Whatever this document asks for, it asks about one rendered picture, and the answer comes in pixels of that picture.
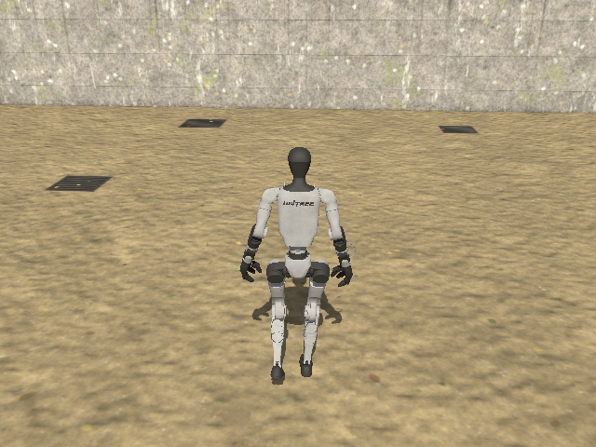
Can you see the robot left thigh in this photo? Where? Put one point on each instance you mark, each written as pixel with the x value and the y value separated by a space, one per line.
pixel 275 272

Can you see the left robot upper arm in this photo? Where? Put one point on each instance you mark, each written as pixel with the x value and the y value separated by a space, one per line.
pixel 269 196

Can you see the robot right hand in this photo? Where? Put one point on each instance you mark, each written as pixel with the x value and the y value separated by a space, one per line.
pixel 346 271

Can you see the robot left forearm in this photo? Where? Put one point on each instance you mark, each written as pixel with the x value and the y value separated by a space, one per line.
pixel 251 248

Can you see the left robot foot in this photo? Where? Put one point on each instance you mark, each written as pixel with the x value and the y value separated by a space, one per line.
pixel 277 372

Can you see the robot left hand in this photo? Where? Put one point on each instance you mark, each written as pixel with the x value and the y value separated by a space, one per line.
pixel 249 267

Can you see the robot right forearm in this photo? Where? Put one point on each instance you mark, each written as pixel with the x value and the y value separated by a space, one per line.
pixel 341 250

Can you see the right robot upper arm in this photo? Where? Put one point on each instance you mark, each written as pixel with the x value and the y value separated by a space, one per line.
pixel 328 197

